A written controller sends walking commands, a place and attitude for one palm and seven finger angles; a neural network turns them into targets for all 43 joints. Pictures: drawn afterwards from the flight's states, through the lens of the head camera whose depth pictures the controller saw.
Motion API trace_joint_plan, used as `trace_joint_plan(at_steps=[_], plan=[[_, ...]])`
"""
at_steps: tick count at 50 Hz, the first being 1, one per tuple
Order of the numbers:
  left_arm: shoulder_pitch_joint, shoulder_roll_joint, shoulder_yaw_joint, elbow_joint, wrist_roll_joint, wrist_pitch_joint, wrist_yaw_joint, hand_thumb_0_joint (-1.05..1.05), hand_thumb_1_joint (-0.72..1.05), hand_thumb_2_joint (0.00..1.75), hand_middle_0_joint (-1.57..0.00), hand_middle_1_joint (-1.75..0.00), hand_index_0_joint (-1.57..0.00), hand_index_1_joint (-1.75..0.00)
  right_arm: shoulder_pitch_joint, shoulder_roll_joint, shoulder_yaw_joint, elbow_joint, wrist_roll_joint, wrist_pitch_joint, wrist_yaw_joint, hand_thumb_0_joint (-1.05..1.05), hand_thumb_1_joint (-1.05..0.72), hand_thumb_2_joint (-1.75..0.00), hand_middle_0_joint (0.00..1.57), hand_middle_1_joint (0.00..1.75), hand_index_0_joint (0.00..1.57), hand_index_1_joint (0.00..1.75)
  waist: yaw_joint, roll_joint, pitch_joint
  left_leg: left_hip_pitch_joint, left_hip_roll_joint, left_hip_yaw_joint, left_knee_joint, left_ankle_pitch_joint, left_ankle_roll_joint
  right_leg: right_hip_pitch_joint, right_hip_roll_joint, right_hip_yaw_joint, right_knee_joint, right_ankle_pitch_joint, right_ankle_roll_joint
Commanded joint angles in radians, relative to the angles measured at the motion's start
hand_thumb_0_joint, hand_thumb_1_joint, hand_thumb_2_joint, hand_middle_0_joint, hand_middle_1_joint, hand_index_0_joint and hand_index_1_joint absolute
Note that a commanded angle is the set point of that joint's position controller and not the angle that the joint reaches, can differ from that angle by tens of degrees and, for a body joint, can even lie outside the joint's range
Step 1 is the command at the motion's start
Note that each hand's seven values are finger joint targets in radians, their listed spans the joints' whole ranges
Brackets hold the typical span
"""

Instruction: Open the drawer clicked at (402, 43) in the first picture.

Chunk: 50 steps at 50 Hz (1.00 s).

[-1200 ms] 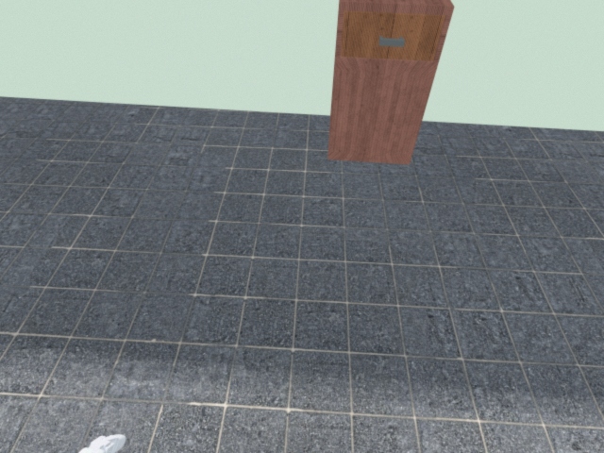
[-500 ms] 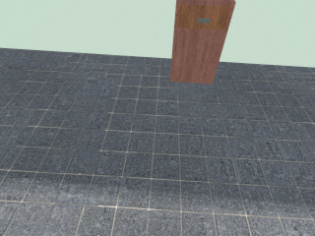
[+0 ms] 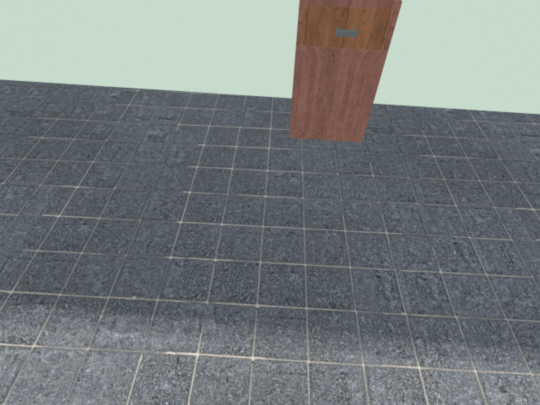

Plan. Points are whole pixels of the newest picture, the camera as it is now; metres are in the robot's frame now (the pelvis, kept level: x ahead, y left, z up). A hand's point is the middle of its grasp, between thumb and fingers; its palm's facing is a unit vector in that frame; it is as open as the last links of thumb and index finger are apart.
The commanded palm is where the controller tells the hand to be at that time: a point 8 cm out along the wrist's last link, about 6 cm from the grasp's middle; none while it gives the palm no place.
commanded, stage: look at it before walking up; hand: left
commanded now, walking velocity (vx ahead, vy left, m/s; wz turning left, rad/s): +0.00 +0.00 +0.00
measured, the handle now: (345, 31) +1.69 -0.27 -0.12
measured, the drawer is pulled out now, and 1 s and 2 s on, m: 0.00 0.00 0.00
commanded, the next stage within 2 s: walk to a spot facing it in 0.24 s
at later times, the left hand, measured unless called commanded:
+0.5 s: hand out of the picture +0.07 +0.23 -0.17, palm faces -0.04 -0.95 -0.30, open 7.4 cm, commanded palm none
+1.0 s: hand out of the picture +0.14 +0.12 -0.17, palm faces -0.21 -0.96 -0.18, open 7.4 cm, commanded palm none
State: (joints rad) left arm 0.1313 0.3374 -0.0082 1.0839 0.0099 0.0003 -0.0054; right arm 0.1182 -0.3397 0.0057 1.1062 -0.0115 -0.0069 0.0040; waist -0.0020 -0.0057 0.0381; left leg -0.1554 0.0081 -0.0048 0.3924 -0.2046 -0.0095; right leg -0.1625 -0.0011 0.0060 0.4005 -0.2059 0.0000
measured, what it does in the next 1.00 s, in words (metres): walks ahead, turning right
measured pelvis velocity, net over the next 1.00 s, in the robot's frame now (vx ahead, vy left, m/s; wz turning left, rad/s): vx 0.15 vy -0.05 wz -0.29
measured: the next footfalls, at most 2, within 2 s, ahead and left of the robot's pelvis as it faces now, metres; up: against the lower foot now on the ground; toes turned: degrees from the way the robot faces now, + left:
left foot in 1.20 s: +0.42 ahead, +0.02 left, +0.00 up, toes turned -14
right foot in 1.82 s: +0.54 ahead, -0.28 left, +0.00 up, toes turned -46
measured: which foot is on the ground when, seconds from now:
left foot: down 0.00-0.70, up 0.72-1.00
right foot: down 0.00-1.00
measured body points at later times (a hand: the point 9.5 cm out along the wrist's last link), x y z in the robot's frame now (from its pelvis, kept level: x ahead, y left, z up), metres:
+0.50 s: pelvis +0.02 +0.00 +0.00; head +0.01 +0.00 +0.45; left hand +0.07 +0.28 -0.14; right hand +0.08 -0.29 -0.14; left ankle +0.01 +0.13 -0.74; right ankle +0.01 -0.12 -0.74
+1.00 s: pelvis +0.15 -0.05 +0.00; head +0.17 -0.07 +0.45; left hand +0.16 +0.17 -0.15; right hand +0.18 -0.32 -0.14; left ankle +0.25 +0.07 -0.67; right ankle +0.06 -0.12 -0.74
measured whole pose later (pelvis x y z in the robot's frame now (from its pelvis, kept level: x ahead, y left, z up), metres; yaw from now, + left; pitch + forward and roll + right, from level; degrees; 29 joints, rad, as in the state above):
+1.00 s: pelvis +0.15 -0.05 +0.00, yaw -17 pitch +1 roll +0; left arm 0.43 0.14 0.03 1.05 0.02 -0.05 -0.01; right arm 0.14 -0.21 -0.05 0.97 -0.02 -0.01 0.02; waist 0.03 0.01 0.04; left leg -0.63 0.12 0.05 1.05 -0.19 -0.06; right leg -0.08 0.07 0.04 0.36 -0.29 -0.07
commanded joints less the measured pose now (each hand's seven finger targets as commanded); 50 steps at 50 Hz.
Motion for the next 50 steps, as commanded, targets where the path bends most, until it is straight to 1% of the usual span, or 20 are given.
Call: trace_joint_plan(at_steps=[1, 17, 19, 20, 23, 25, 27, 28, 30, 31, 32, 33, 34, 35, 36, 37, 40, 42, 45, 50], plan=[[-0.036, 0.210, 0.042, -0.064, 0.001, -0.027, 0.016, 0.00, 0.90, 0.90, -0.20, -0.30, -0.20, -0.30, -0.052, -0.206, -0.042, -0.059, 0.003, -0.027, -0.014, 0.00, -0.90, -0.90, 0.20, 0.30, 0.20, 0.30, 0.004, 0.005, -0.084, 0.019, 0.110, -0.095, -0.067, 0.123, 0.036, 0.016, -0.119, 0.102, -0.073, 0.104, -0.030], [-0.037, 0.212, 0.041, -0.058, 0.001, -0.026, 0.016, 0.00, 0.90, 0.90, -0.20, -0.30, -0.20, -0.30, -0.057, -0.210, -0.040, -0.056, 0.005, -0.026, -0.015, 0.00, -0.90, -0.90, 0.20, 0.30, 0.20, 0.30, 0.004, -0.005, -0.071, 0.031, 0.110, -0.097, -0.079, 0.135, 0.035, 0.022, -0.121, 0.100, -0.084, 0.117, -0.028], [0.019, 0.111, 0.023, -0.038, 0.001, -0.007, 0.018, 0.00, 0.90, 0.90, -0.20, -0.30, -0.20, -0.30, -0.002, -0.105, -0.018, -0.036, -0.003, -0.012, -0.014, 0.00, -0.90, -0.90, 0.20, 0.30, 0.20, 0.30, 0.002, -0.005, -0.085, 0.048, 0.108, -0.059, -0.049, 0.055, 0.016, 0.007, -0.108, 0.106, -0.071, 0.035, -0.018], [0.047, 0.094, 0.021, -0.036, 0.003, 0.003, 0.015, 0.00, 0.90, 0.90, -0.20, -0.30, -0.20, -0.30, 0.020, -0.086, -0.017, -0.035, -0.006, -0.004, -0.013, 0.00, -0.90, -0.90, 0.20, 0.30, 0.20, 0.30, 0.005, -0.006, -0.073, 0.043, 0.105, -0.046, -0.030, -0.046, 0.015, -0.024, -0.099, 0.123, -0.071, -0.073, -0.022], [0.060, 0.107, 0.041, -0.071, 0.011, 0.021, -0.004, 0.00, 0.90, 0.90, -0.20, -0.30, -0.20, -0.30, 0.048, -0.109, -0.035, -0.058, -0.014, 0.006, -0.012, 0.00, -0.90, -0.90, 0.20, 0.30, 0.20, 0.30, 0.000, 0.002, 0.038, -0.037, 0.114, -0.051, -0.049, -0.325, 0.027, -0.145, -0.062, 0.156, -0.054, -0.315, -0.041], [0.073, 0.101, 0.050, -0.101, 0.013, 0.021, -0.013, 0.00, 0.90, 0.90, -0.20, -0.30, -0.20, -0.30, 0.079, -0.137, -0.053, -0.075, -0.012, 0.004, -0.013, 0.00, -0.90, -0.90, 0.20, 0.30, 0.20, 0.30, -0.009, 0.051, 0.076, -0.021, 0.165, -0.105, -0.082, -0.432, 0.059, -0.242, -0.018, 0.130, 0.039, -0.351, -0.043], [0.076, 0.056, 0.055, -0.131, 0.011, 0.010, -0.023, 0.00, 0.90, 0.90, -0.20, -0.30, -0.20, -0.30, 0.120, -0.176, -0.075, -0.084, -0.009, -0.009, -0.018, 0.00, -0.90, -0.90, 0.20, 0.30, 0.20, 0.30, -0.025, 0.163, 0.078, 0.042, 0.297, -0.234, -0.172, -0.463, 0.131, -0.338, 0.040, 0.013, 0.271, -0.250, -0.021], [0.045, 0.040, 0.059, -0.155, 0.011, 0.007, -0.026, 0.00, 0.90, 0.90, -0.20, -0.30, -0.20, -0.30, 0.137, -0.178, -0.084, -0.091, -0.007, -0.019, -0.020, 0.00, -0.90, -0.90, 0.20, 0.30, 0.20, 0.30, -0.034, 0.190, 0.080, 0.073, 0.362, -0.254, -0.199, -0.371, 0.175, -0.388, 0.008, -0.016, 0.384, -0.269, -0.011], [0.021, 0.027, 0.065, -0.186, 0.011, -0.004, -0.035, 0.00, 0.90, 0.90, -0.20, -0.30, -0.20, -0.30, 0.155, -0.156, -0.087, -0.094, -0.008, -0.033, -0.021, 0.00, -0.90, -0.90, 0.20, 0.30, 0.20, 0.30, -0.038, 0.167, 0.061, 0.141, 0.385, -0.205, -0.154, -0.161, 0.195, -0.441, -0.045, -0.004, 0.414, -0.312, -0.006], [0.024, 0.008, 0.069, -0.189, 0.010, -0.010, -0.037, 0.00, 0.90, 0.90, -0.20, -0.30, -0.20, -0.30, 0.152, -0.139, -0.086, -0.096, -0.012, -0.035, -0.022, 0.00, -0.90, -0.90, 0.20, 0.30, 0.20, 0.30, -0.030, 0.150, 0.065, 0.108, 0.376, -0.144, -0.114, -0.062, 0.178, -0.387, -0.059, -0.021, 0.380, -0.313, -0.006], [0.079, -0.009, 0.071, -0.174, 0.009, -0.013, -0.040, 0.00, 0.90, 0.90, -0.20, -0.30, -0.20, -0.30, 0.120, -0.129, -0.085, -0.102, -0.015, -0.036, -0.022, 0.00, -0.90, -0.90, 0.20, 0.30, 0.20, 0.30, 0.002, 0.143, 0.045, 0.069, 0.351, -0.070, -0.056, 0.002, 0.148, -0.294, -0.059, -0.042, 0.312, -0.283, -0.008], [0.173, -0.019, 0.076, -0.146, 0.011, -0.017, -0.042, 0.00, 0.90, 0.90, -0.20, -0.30, -0.20, -0.30, 0.088, -0.118, -0.084, -0.111, -0.015, -0.035, -0.023, 0.00, -0.90, -0.90, 0.20, 0.30, 0.20, 0.30, 0.048, 0.109, 0.007, -0.010, 0.302, 0.017, 0.066, 0.008, 0.104, -0.126, -0.038, -0.074, 0.203, -0.194, -0.014], [0.329, 0.006, 0.085, -0.094, 0.015, -0.023, -0.039, 0.00, 0.90, 0.90, -0.20, -0.30, -0.20, -0.30, 0.058, -0.094, -0.079, -0.123, -0.010, -0.035, -0.019, 0.00, -0.90, -0.90, 0.20, 0.30, 0.20, 0.30, 0.120, -0.008, -0.051, -0.129, 0.221, 0.111, 0.301, -0.034, 0.053, 0.087, -0.011, -0.071, 0.069, -0.076, -0.022], [0.455, 0.140, 0.112, -0.059, 0.024, -0.040, -0.017, 0.00, 0.90, 0.90, -0.20, -0.30, -0.20, -0.30, 0.038, -0.007, -0.060, -0.170, 0.003, -0.035, -0.009, 0.00, -0.90, -0.90, 0.20, 0.30, 0.20, 0.30, 0.159, -0.382, -0.070, -0.456, 0.081, 0.202, 0.636, -0.302, -0.016, 0.269, -0.260, 0.363, -0.101, -0.127, -0.111], [0.509, 0.158, 0.114, -0.052, 0.005, -0.042, 0.002, 0.00, 0.90, 0.90, -0.20, -0.30, -0.20, -0.30, -0.053, -0.003, -0.053, -0.225, -0.004, -0.046, -0.005, 0.00, -0.90, -0.90, 0.20, 0.30, 0.20, 0.30, 0.172, -0.351, -0.035, -0.587, 0.040, 0.103, 0.779, -0.399, -0.017, 0.259, -0.371, 0.638, -0.190, -0.005, -0.193], [0.466, 0.138, 0.113, -0.065, 0.001, -0.045, 0.012, 0.00, 0.90, 0.90, -0.20, -0.30, -0.20, -0.30, -0.043, -0.018, -0.062, -0.219, -0.004, -0.051, -0.006, 0.00, -0.90, -0.90, 0.20, 0.30, 0.20, 0.30, 0.138, -0.222, -0.024, -0.611, 0.090, 0.024, 0.813, -0.308, -0.006, 0.267, -0.369, 0.578, -0.167, 0.001, -0.235], [0.318, 0.048, 0.090, -0.106, 0.007, -0.055, 0.012, 0.00, 0.90, 0.90, -0.20, -0.30, -0.20, -0.30, -0.018, 0.006, -0.070, -0.177, -0.011, -0.046, 0.002, 0.00, -0.90, -0.90, 0.20, 0.30, 0.20, 0.30, 0.061, -0.034, 0.053, -0.539, 0.138, 0.012, 0.807, -0.141, -0.022, 0.062, -0.298, 0.442, -0.183, -0.046, -0.222], [0.311, 0.022, 0.083, -0.104, 0.011, -0.066, 0.011, 0.00, 0.90, 0.90, -0.20, -0.30, -0.20, -0.30, 0.021, 0.038, -0.070, -0.164, -0.014, -0.033, 0.006, 0.00, -0.90, -0.90, 0.20, 0.30, 0.20, 0.30, 0.028, -0.019, 0.048, -0.510, 0.132, 0.028, 0.768, -0.077, -0.040, 0.019, -0.251, 0.344, -0.184, 0.071, -0.197], [0.324, 0.014, 0.082, -0.087, 0.013, -0.078, 0.014, 0.00, 0.90, 0.90, -0.20, -0.30, -0.20, -0.30, 0.025, 0.059, -0.073, -0.175, -0.010, -0.025, 0.012, 0.00, -0.90, -0.90, 0.20, 0.30, 0.20, 0.30, 0.014, -0.047, 0.034, -0.530, 0.127, 0.038, 0.708, -0.011, -0.054, 0.048, -0.217, 0.278, -0.187, 0.155, -0.192], [0.376, -0.008, 0.081, -0.060, 0.015, -0.082, 0.024, 0.00, 0.90, 0.90, -0.20, -0.30, -0.20, -0.30, -0.084, 0.076, -0.070, -0.231, -0.009, -0.034, 0.020, 0.00, -0.90, -0.90, 0.20, 0.30, 0.20, 0.30, 0.049, -0.085, 0.030, -0.588, 0.116, 0.058, 0.574, 0.033, -0.055, 0.154, -0.194, 0.250, -0.152, 0.306, -0.185]])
